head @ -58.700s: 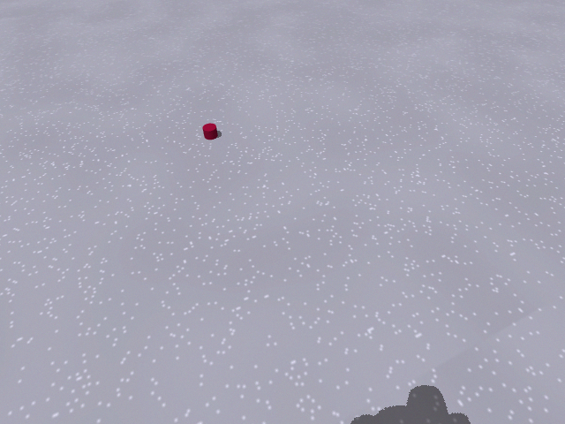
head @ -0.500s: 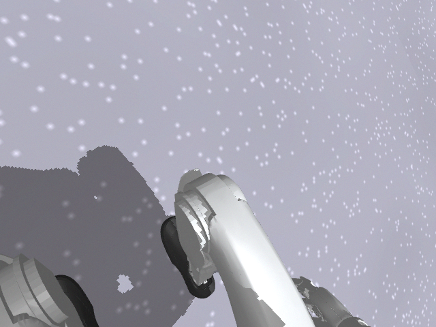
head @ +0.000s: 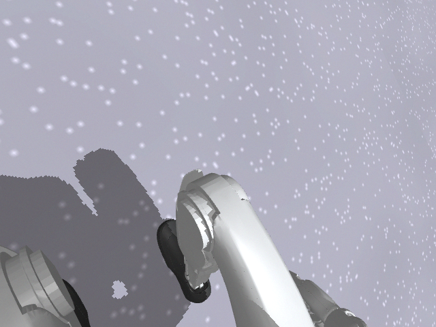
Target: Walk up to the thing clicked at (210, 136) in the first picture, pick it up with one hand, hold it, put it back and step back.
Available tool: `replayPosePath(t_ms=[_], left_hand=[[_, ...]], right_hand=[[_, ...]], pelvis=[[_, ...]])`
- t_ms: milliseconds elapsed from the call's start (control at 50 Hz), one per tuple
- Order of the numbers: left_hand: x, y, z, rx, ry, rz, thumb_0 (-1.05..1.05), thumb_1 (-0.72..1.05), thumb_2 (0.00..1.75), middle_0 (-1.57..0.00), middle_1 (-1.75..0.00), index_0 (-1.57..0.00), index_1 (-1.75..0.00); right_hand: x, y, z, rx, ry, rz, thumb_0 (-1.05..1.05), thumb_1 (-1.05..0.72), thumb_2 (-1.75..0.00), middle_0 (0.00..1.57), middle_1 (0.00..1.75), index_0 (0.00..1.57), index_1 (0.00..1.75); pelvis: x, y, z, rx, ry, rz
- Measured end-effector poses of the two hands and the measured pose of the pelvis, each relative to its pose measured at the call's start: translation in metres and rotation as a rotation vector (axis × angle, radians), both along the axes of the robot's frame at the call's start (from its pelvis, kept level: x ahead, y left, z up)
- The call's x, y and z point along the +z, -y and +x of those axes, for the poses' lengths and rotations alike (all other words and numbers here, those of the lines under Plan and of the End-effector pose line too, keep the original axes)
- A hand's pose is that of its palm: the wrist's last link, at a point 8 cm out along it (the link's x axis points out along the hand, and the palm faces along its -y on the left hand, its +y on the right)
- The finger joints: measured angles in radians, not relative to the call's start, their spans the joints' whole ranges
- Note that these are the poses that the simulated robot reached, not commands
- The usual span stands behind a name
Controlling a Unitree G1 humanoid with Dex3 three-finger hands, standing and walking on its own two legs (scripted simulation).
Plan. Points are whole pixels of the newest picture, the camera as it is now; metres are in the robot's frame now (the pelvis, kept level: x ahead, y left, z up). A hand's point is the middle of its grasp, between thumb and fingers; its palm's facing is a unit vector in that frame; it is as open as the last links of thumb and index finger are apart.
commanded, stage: rest palm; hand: left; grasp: from above
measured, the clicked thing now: out of the picture +0.49 +0.39 -0.28
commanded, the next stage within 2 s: close in 1.64 s
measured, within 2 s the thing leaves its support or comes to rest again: neither
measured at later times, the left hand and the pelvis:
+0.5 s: hand out of the picture +0.47 +0.37 -0.24, palm faces -0.44 -0.16 -0.89, open 14.4 cm; pelvis +0.00 +0.00 +0.00, yaw +0 degrees
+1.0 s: hand out of the picture +0.47 +0.37 -0.24, palm faces -0.44 -0.16 -0.88, open 14.3 cm; pelvis +0.00 +0.00 +0.00, yaw -1 degrees
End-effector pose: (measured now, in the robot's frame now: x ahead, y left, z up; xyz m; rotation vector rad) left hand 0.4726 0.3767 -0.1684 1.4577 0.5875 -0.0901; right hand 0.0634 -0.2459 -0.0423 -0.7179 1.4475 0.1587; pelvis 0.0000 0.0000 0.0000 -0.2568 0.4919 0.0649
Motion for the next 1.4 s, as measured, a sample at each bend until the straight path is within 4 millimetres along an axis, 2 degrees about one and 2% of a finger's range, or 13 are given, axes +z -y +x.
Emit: replayPosePath(t_ms=[160, 400, 560, 760, 1400], left_hand=[[-0.005, -0.003, 0.005, 0.065, -0.022, 0.012, 0.0, -0.59, 1.01, -0.07, -1.02, -0.06, -1.04], [-0.011, 0.001, 0.001, 0.032, -0.054, -0.017, 0.0, -0.59, 1.01, -0.07, -1.02, -0.06, -1.04], [-0.008, 0.005, 0.002, 0.006, -0.023, -0.018, 0.0, -0.59, 1.02, -0.07, -1.01, -0.06, -1.03], [-0.007, -0.001, 0.005, 0.041, -0.024, 0.003, 0.0, -0.58, 1.01, -0.07, -1.02, -0.06, -1.03], [-0.011, 0.001, 0.004, 0.036, -0.03, -0.005, 0.0, -0.53, 1.0, -0.08, -1.03, -0.08, -1.04]], right_hand=[[-0.003, -0.002, -0.008, -0.021, -0.006, 0.023, 0.0, -0.93, -0.91, 0.2, 0.3, 0.2, 0.3], [-0.003, -0.006, -0.023, -0.032, -0.067, 0.037, 0.0, -0.93, -0.91, 0.21, 0.3, 0.2, 0.3], [-0.001, -0.003, -0.02, -0.014, -0.05, 0.026, 0.0, -0.93, -0.91, 0.21, 0.3, 0.2, 0.3], [0.002, 0.0, -0.014, -0.01, -0.03, 0.018, 0.0, -0.93, -0.91, 0.2, 0.3, 0.2, 0.3], [0.0, -0.001, -0.014, 0.007, -0.046, 0.025, 0.0, -0.92, -0.9, 0.21, 0.3, 0.2, 0.3]], pelvis=[[-0.002, -0.001, 0.0, -0.005, -0.005, 0.0], [-0.001, 0.0, 0.0, -0.006, 0.005, -0.001], [-0.002, 0.0, -0.001, -0.009, 0.014, -0.003], [-0.002, -0.001, 0.0, -0.01, 0.001, -0.005], [-0.001, 0.0, 0.0, -0.009, 0.007, -0.003]])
